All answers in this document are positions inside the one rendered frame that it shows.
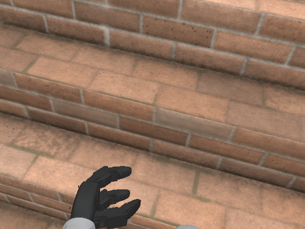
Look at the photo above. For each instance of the left robot forearm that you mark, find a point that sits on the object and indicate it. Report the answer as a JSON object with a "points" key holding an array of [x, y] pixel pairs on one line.
{"points": [[79, 223]]}

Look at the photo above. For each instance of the left robot hand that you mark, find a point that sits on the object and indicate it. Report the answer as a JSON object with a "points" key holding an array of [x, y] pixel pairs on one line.
{"points": [[90, 203]]}

